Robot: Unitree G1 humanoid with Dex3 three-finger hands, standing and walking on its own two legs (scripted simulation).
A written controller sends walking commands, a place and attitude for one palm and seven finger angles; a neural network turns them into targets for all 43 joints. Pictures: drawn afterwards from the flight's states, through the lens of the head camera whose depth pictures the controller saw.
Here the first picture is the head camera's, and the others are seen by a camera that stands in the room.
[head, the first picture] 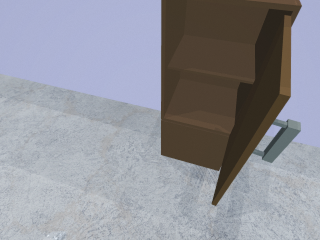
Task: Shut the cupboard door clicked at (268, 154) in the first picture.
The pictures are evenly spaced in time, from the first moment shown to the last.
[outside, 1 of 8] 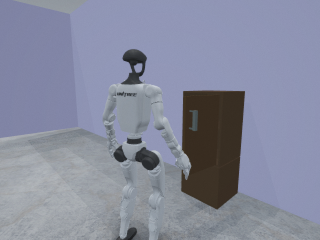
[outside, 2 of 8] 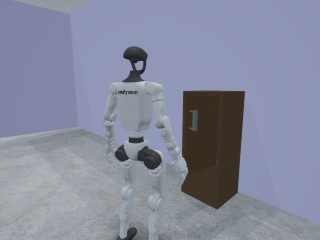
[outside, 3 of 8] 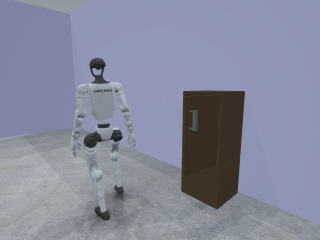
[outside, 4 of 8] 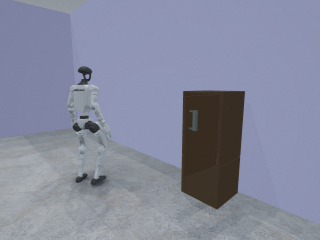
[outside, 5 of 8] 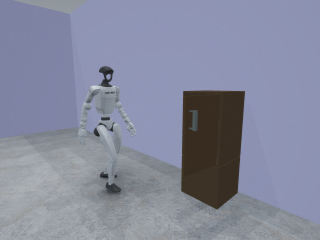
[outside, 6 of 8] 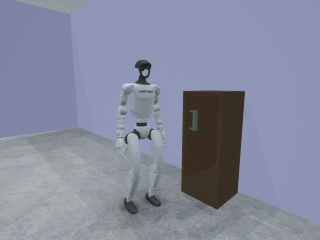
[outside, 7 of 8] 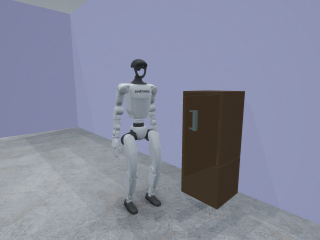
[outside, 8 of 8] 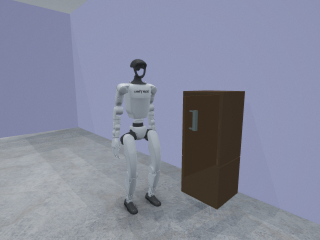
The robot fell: no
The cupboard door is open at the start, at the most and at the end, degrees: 83 83 83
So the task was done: no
